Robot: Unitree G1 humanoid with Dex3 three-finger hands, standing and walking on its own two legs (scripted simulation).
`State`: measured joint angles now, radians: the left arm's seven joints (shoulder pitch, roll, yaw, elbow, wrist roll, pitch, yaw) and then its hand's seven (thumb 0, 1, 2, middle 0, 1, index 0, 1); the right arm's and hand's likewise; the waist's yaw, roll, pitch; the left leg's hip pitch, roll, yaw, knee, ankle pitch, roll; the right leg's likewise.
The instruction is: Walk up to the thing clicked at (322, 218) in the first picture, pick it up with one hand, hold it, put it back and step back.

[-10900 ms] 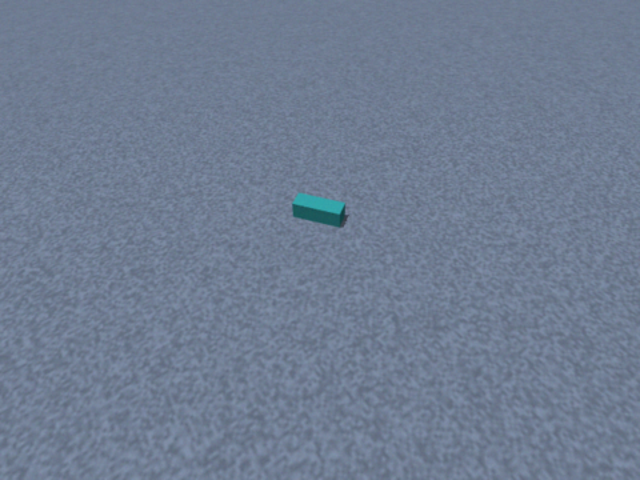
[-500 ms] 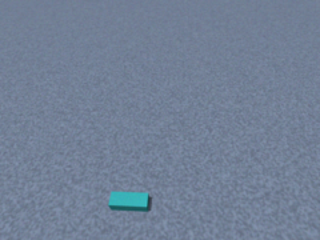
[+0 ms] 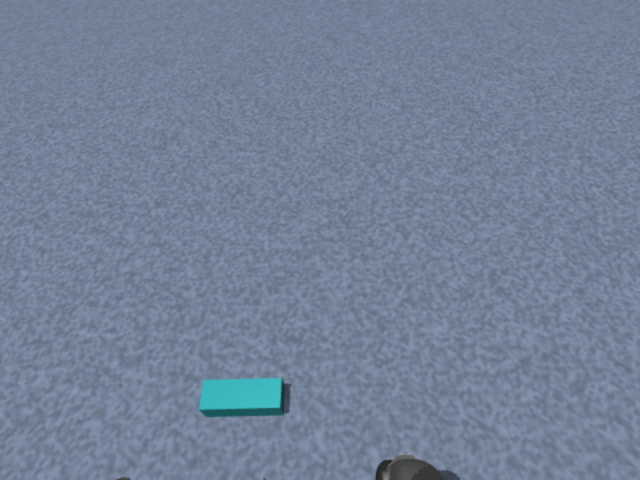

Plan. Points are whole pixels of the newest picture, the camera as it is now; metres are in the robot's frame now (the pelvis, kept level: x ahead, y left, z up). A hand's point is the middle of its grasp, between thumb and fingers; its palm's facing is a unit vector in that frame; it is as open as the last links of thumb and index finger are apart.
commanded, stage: walk up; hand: left
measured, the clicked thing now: (243, 397) +0.44 +0.27 -0.71
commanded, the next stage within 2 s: stand in 1.92 s
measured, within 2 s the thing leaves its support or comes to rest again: neither
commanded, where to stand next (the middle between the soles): +0.06 +0.01 m, yaw -1 degrees
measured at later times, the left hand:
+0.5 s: hand out of the picture -0.03 +0.31 -0.15, palm faces +0.03 -0.93 -0.37, open 7.4 cm
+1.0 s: hand out of the picture -0.02 +0.30 -0.13, palm faces -0.03 -0.92 -0.38, open 7.4 cm
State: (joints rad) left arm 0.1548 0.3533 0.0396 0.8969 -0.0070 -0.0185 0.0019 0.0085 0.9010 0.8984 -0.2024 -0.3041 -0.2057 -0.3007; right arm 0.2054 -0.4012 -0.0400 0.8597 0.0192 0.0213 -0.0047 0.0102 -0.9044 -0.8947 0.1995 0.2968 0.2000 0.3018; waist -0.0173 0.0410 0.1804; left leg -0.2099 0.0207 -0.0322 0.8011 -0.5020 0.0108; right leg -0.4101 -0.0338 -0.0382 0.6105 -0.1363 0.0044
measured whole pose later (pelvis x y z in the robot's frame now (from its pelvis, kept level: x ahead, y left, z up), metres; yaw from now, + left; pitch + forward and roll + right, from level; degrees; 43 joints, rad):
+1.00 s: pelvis -0.09 +0.03 +0.01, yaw -2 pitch -4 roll +1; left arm 0.24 0.40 0.03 0.92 0.01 -0.01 -0.01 0.01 0.90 0.90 -0.21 -0.30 -0.21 -0.30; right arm 0.20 -0.37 -0.05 0.94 -0.02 -0.05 0.01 0.01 -0.91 -0.89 0.20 0.30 0.20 0.30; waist 0.02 -0.02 0.08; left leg -0.31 -0.01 0.03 0.59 -0.21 0.01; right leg -0.21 -0.05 0.06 0.68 -0.41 0.01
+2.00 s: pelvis -0.06 +0.01 +0.03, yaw -3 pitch -2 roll +0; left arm 0.06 0.35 0.02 1.14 0.01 0.00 -0.01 0.01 0.90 0.90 -0.20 -0.30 -0.21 -0.30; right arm 0.07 -0.35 0.00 1.15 -0.02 -0.02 0.01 0.01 -0.91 -0.89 0.20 0.30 0.20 0.30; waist 0.00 -0.01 0.05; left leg -0.17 0.03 0.01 0.34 -0.15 -0.03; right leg -0.10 -0.02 -0.01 0.33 -0.21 0.02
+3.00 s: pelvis -0.04 +0.02 +0.03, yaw -3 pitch -1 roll +0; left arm 0.11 0.35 0.01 1.13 0.01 -0.01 0.00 0.01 0.90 0.90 -0.20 -0.30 -0.21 -0.30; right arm 0.09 -0.35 0.00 1.15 -0.01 -0.02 0.01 0.01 -0.91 -0.89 0.20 0.30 0.20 0.30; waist 0.00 0.00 0.05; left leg -0.13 0.02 0.01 0.32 -0.16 -0.02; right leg -0.07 -0.04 -0.01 0.31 -0.22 0.03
